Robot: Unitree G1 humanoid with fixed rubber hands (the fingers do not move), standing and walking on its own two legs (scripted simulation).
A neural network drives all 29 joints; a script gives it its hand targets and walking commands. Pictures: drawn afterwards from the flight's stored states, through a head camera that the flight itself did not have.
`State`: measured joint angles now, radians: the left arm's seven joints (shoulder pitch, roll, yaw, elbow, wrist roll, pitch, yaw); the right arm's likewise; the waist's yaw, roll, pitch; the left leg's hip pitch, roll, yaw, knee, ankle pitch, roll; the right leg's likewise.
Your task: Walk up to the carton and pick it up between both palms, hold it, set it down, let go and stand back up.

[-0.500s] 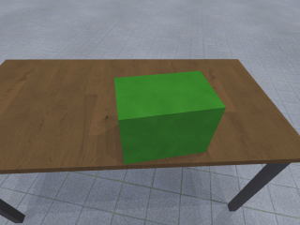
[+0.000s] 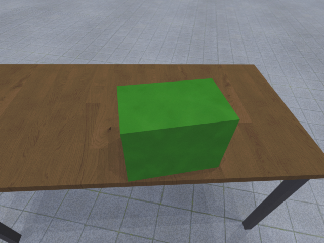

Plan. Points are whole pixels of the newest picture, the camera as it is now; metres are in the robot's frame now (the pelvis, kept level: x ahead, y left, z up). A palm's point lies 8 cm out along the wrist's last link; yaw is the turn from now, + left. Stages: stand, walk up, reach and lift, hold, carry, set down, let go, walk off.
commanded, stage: stand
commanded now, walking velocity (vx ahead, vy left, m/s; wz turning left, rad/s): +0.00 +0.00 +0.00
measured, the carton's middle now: (170, 129) +0.45 -0.02 +0.03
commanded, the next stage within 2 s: none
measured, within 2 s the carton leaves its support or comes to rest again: neither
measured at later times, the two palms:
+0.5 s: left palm out of the picture +0.04 +0.23 -0.13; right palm out of the picture +0.04 -0.24 -0.13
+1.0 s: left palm out of the picture +0.06 +0.23 -0.13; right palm out of the picture +0.05 -0.24 -0.13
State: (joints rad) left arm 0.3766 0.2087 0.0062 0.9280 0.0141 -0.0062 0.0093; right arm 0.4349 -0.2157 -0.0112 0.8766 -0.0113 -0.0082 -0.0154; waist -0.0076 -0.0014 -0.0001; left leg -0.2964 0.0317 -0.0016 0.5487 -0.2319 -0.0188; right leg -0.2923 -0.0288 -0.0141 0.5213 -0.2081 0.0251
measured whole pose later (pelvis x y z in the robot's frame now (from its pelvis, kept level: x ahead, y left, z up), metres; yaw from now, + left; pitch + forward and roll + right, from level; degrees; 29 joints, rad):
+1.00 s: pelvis +0.04 +0.00 +0.01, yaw -1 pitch -2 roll +0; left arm 0.31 0.19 -0.01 0.98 0.00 0.00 0.03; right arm 0.35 -0.19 0.01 0.94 0.00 -0.01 -0.04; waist 0.00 0.00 0.04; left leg -0.18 0.04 0.01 0.47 -0.27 -0.03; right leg -0.19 -0.02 -0.01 0.46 -0.25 0.02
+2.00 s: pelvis +0.05 -0.01 +0.01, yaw -1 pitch -2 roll +0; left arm 0.32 0.17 0.00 1.05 0.00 -0.01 0.04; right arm 0.34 -0.17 0.00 1.03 0.00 -0.01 -0.04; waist 0.00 0.00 0.05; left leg -0.16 0.04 0.01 0.44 -0.26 -0.03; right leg -0.17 -0.02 0.00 0.44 -0.24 0.02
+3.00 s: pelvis +0.05 -0.01 +0.01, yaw -1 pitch -2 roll +0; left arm 0.32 0.16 -0.01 1.07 0.00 -0.01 0.04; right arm 0.33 -0.16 0.01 1.07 0.00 -0.01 -0.04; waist 0.00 0.00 0.04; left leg -0.15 0.04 0.02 0.43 -0.25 -0.03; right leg -0.16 -0.02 0.00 0.43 -0.23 0.02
